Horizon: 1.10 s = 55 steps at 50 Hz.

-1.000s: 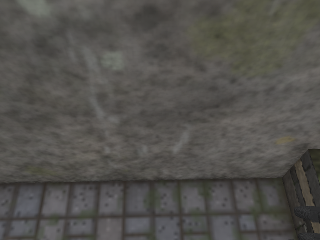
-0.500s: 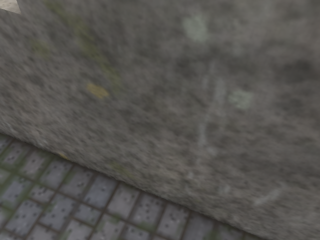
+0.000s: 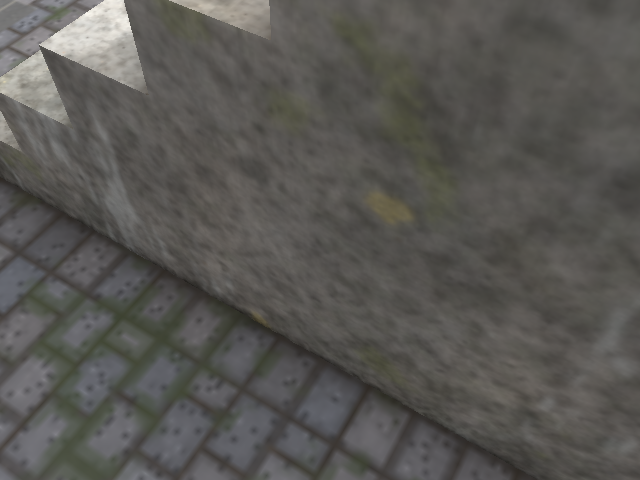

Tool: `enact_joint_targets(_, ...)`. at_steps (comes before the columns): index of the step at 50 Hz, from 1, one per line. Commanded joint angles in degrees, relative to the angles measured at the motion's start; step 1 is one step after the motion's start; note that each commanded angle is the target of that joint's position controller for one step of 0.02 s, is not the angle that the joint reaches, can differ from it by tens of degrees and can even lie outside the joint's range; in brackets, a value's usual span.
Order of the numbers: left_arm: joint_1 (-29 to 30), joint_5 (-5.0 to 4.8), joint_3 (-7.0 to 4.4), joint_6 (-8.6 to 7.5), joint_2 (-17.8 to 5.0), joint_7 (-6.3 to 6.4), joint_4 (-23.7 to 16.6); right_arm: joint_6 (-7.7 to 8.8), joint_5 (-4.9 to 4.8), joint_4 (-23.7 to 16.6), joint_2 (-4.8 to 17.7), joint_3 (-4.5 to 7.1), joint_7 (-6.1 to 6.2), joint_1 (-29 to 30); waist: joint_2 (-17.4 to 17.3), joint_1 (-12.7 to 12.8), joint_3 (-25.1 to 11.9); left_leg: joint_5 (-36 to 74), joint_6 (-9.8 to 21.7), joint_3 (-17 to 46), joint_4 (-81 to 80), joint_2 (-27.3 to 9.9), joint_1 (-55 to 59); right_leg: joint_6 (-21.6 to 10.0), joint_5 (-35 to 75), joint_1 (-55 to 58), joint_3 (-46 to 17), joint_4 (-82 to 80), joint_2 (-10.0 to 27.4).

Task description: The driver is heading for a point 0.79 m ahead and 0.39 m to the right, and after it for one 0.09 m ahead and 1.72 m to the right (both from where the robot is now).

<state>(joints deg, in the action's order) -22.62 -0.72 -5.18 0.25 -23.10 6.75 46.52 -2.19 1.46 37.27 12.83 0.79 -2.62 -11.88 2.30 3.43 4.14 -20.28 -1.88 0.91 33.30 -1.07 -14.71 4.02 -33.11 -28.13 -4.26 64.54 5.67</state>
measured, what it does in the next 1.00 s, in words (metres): steps to the left, turning right: right foot, then left foot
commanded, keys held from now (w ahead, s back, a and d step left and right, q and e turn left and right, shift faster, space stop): w+e+shift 0.98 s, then w+q+shift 0.02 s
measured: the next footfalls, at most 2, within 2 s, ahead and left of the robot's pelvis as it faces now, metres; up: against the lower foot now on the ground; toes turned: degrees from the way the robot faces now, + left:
right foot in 0.16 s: +0.06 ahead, +0.00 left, +0.00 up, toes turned -13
left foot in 0.44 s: +0.18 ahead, +0.25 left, +0.00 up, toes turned -29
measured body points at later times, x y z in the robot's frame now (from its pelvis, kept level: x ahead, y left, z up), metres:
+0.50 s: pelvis +0.07 +0.15 +0.00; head +0.10 +0.14 +0.45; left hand +0.35 +0.34 -0.07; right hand +0.11 -0.17 -0.09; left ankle +0.14 +0.27 -0.73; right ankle +0.01 +0.01 -0.69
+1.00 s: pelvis +0.00 +0.11 +0.01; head +0.03 +0.07 +0.46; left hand +0.33 +0.11 -0.07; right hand -0.27 -0.13 -0.09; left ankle +0.15 +0.27 -0.73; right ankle -0.17 -0.01 -0.68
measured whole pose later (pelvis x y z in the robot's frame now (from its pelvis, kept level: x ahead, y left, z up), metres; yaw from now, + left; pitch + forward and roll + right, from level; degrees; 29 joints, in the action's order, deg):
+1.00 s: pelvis +0.00 +0.11 +0.01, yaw -52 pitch +3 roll +0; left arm -3.5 0.2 -2.7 4.1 -17.7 -5.7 32.7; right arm -1.5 -1.6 51.6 24.3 7.0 7.2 -17.1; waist -0.4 -0.2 3.7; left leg -9.5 -8.0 -17.3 20.7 -17.1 -9.9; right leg 0.5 -21.6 -25.5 -2.6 47.4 7.9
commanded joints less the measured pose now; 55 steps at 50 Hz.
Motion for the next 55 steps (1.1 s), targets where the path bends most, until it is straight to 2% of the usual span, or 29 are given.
enact_joint_targets(1,-2.8,0.97,-0.13,0.78,-3.4,0.83,-3.2,1.05,-0.85,-3.2,9.3,3.61,2.65,5.9,-14.5,1.2,-3.5,39.4,14.8,2.6,-13.2,-11.3,5.4,-0.1,3.0,-6.2,4.4,7.3,-1.8)
enact_joint_targets(4,-0.6,0.44,1.21,-0.79,-0.8,-0.82,-5.4,2.68,-1.75,-4.8,9.0,4.04,4.32,11.7,-8.8,3.0,-5.1,47.3,13.7,-0.9,-10.8,-11.6,4.6,-3.4,8.9,5.7,3.7,-15.2,2.2)
enact_joint_targets(7,-14.1,1.49,0.31,-0.56,-2.9,-2.65,-2.2,3.65,-2.33,-7.5,9.8,4.16,4.18,15.9,-3.4,9.3,-11.3,54.2,10.0,-4.6,6.5,-7.3,-1.2,-9.1,26.5,28.4,4.9,-35.3,-1.8)
enact_joint_targets(8,-13.1,2.32,-0.12,-0.62,-5.9,-3.26,-1.9,4.25,-1.51,-9.8,6.8,3.19,3.74,15.3,10.6,7.7,-6.6,9.2,6.7,-4.3,21.1,-0.5,-15.3,-10.4,42.5,35.6,-2.0,-39.7,0.3)
enact_joint_targets(9,-8.2,2.09,-0.7,-1.25,-12.7,-2.66,-6.1,4.71,1.36,-10.8,3.4,1.64,2.53,7.3,24.3,0.3,-12.3,-23.2,1.2,3.4,40.0,6.7,-27.9,-23.3,69.1,41.3,-29.4,-37.4,19.3)
enact_joint_targets(10,-3.2,2.16,-0.52,-2.39,-11.2,-2.73,-9.0,4.56,0.93,-7.4,10.4,3.32,2.09,4.9,13.9,2.2,-18.8,-22.7,-1.1,13.6,48.0,7.8,-25.9,-31.1,56.4,34.4,-39.2,-45.9,23.8)
enact_joint_targets(11,5.1,0.79,-0.38,-3.04,-11.3,-3.08,-10.5,3.98,-1.42,-9.4,13.6,4.24,2.76,8.9,7.2,-1.0,-8.5,-17.0,-1.6,13.7,49.2,5.6,-29.3,-28.3,49.2,27.0,-34.0,-47.6,21.7)
enact_joint_targets(12,10.5,-0.62,-0.48,-2.23,-10.5,-2.51,-11.2,3.2,-1.4,-9.5,12.5,3.78,3.33,10.2,1.8,-2.5,-4.6,-11.9,-2.7,11.9,45.9,3.9,-29.9,-24.8,43.6,24.4,-28.1,-47.7,18.1)
enact_joint_targets(13,16.7,-3.39,0.67,0.01,-5.9,-2.35,-10.2,4.29,-2.76,-11.3,8.0,2.16,3.61,13.0,5.8,-7.0,-3.9,-11.4,-2.7,9.1,32.5,0.9,-22.0,-20.3,49.8,19.7,-15.3,-45.1,8.9)
enact_joint_targets(15,18.4,-2.35,0.11,2.85,-6.1,-1.98,-12.2,4.44,-1.8,-8.4,6.0,1.34,2.85,11.6,2.8,-5.8,-6.7,-1.4,-4.5,0.0,16.7,6.2,-7.4,-15.0,49.8,13.9,-4.6,-42.8,0.1)
enact_joint_targets(17,15.4,-1.36,-0.33,2.93,-7.3,-2.45,-11.8,3.84,-1.8,-6.6,6.1,1.9,3.25,11.8,2.0,-3.4,-7.4,6.6,-5.0,-1.7,7.9,8.0,-2.1,-14.5,40.8,12.3,-6.5,-42.2,-0.1)
enact_joint_targets(20,20.8,-2.4,-0.07,1.86,-6.2,-2.96,-12.5,3.31,-2.79,-3.9,5.9,2.29,4.28,5.7,6.1,-7.5,-7.2,11.8,-2.9,0.5,-7.3,7.1,6.2,-12.1,32.7,6.9,-12.8,-39.1,0.1)
enact_joint_targets(21,10.6,10.44,0.86,-0.48,-2.7,-8.49,-16.0,2.89,-0.84,2.7,10.9,3.76,0.79,-16.3,2.5,-7.3,-17.4,22.3,5.3,7.4,-5.6,2.0,20.1,-12.5,22.7,4.6,-12.2,-33.1,-2.3)
enact_joint_targets(22,13.5,8.26,2.1,-1.23,3.5,-11.0,-19.6,4.05,0.15,2.2,15.2,7.05,-0.46,-16.9,-5.1,-9.1,-9.9,40.3,12.5,10.3,-2.3,-4.0,24.5,-8.9,0.2,-8.9,-10.3,-23.1,-8.9)
enact_joint_targets(23,8.1,4.42,2.51,-1.73,4.6,-10.79,-20.3,5.83,0.99,-0.9,18.4,8.23,-0.3,-16.4,-6.9,-6.5,-12.6,65.8,27.9,25.0,-3.7,-20.8,25.5,-4.1,-11.3,-17.2,-10.3,-10.4,-11.3)
enact_joint_targets(24,-0.2,3.99,2.86,-1.36,3.4,-9.23,-17.2,7.69,1.77,-2.3,17.0,8.44,1.16,-11.5,-13.9,-2.6,-12.7,71.2,34.7,31.7,-8.8,-31.9,20.2,1.3,-12.5,-16.3,-9.1,4.1,-8.2)
enact_joint_targets(25,16.5,-1.45,-0.54,-0.89,-7.2,-6.09,-20.4,6.65,-0.72,-3.8,13.9,6.69,3.2,7.0,-14.7,-0.9,-7.9,43.9,25.5,32.9,-16.8,-29.3,7.6,1.5,-6.7,-17.1,-7.1,16.7,-5.6)
enact_joint_targets(28,15.5,-1.18,-2.04,3.16,-7.7,-0.88,-17.9,4.48,-1.85,-5.0,9.4,4.2,6.04,13.2,-10.0,1.2,-3.7,21.9,12.5,11.6,-19.9,-17.0,-4.9,1.7,9.1,-11.1,-3.5,21.4,-4.5)
enact_joint_targets(31,17.4,-1.35,0.43,4.59,1.0,-2.56,-21.0,3.38,-1.74,0.5,9.5,3.39,6.37,5.3,-9.8,-1.1,-6.6,17.6,10.2,-0.1,-18.5,-10.4,0.6,3.2,18.2,-9.5,0.7,13.6,-4.4)
enact_joint_targets(38,21.2,-0.75,0.31,3.82,0.6,-6.04,-22.4,1.96,-1.82,2.1,16.7,6.01,5.24,3.9,-11.0,-3.3,-10.2,13.2,12.7,1.7,-18.6,-20.0,11.4,0.4,10.9,-6.1,2.0,-9.2,0.5)
enact_joint_targets(40,23.4,0.88,0.08,4.26,0.2,-9.5,-24.1,1.33,-2.59,8.3,22.5,7.81,9.24,-9.5,-2.5,-5.6,-7.4,11.3,14.4,16.2,-21.6,-34.8,23.2,-1.4,10.4,-21.5,-5.7,-0.5,3.8)
enact_joint_targets(41,22.1,0.59,-0.07,3.96,0.3,-10.01,-23.4,1.42,-2.47,9.2,21.9,7.79,10.03,-9.7,-3.8,-5.1,-8.0,9.6,12.3,14.3,-20.9,-33.7,24.6,-2.4,9.6,-22.1,-6.3,0.1,4.1)
enact_joint_targets(42,17.6,4.49,0.8,4.44,1.2,-13.53,-16.3,1.55,0.92,11.6,20.7,7.51,7.98,-9.3,-8.1,-4.1,-7.3,11.0,9.8,3.4,-16.6,-28.0,25.0,-3.1,13.8,-18.7,-2.0,-4.6,1.8)
enact_joint_targets(43,22.3,0.17,1.05,3.15,3.1,-12.31,-22.6,2.13,-1.98,10.3,22.6,8.23,9.59,-9.0,-11.9,-4.9,-8.5,9.8,10.2,6.1,-21.3,-28.6,20.6,-2.8,11.5,-15.6,-3.1,-6.7,4.0)
enact_joint_targets(47,21.4,1.14,1.43,3.12,2.4,-12.37,-18.8,1.53,-2.68,12.0,23.8,8.92,11.05,-6.4,-13.4,-2.7,-7.7,9.8,7.8,-1.1,-21.5,-28.2,19.5,-2.8,11.9,-9.1,0.3,-14.3,3.3)
enact_joint_targets(51,8.8,0.98,1.31,3.04,1.9,-12.8,-11.7,0.69,-3.79,10.3,24.7,9.2,9.08,3.0,-17.0,4.2,-7.9,13.0,5.0,-11.0,-17.5,-20.4,8.2,-5.7,13.4,12.9,7.5,-28.7,-1.9)
enact_joint_targets(53,-0.4,1.4,0.49,2.88,-0.2,-13.01,-4.5,-0.68,-3.36,9.8,18.4,6.95,9.57,4.0,-5.2,8.9,-4.9,12.2,3.0,-16.4,-0.2,-12.4,0.7,-9.7,16.6,23.3,11.2,-40.7,-9.0)
enact_joint_targets(54,-1.6,2.21,0.21,2.79,-4.4,-13.45,-3.2,-1.6,-1.62,7.6,14.0,5.42,9.88,1.8,13.5,6.9,-2.3,-17.0,2.0,-17.2,19.2,-6.3,-17.8,-12.6,40.5,30.8,0.5,-38.5,-2.9)
enact_joint_targets(55,0.5,4.88,-0.92,0.48,-12.4,-14.43,-6.1,-1.22,-0.95,3.1,12.5,4.78,9.85,3.1,27.3,5.2,-5.7,-24.7,2.6,-11.1,27.9,0.6,-30.7,-22.4,25.5,29.3,-19.9,-49.4,6.0)
Keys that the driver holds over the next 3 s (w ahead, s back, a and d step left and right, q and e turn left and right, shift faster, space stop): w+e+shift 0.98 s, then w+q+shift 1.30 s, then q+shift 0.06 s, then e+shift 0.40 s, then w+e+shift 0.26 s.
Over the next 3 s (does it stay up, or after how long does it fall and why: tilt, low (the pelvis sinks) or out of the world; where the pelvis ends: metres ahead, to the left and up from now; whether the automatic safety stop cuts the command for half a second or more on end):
stays up -0.03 -0.04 0.01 its command is cut before an obstacle from the start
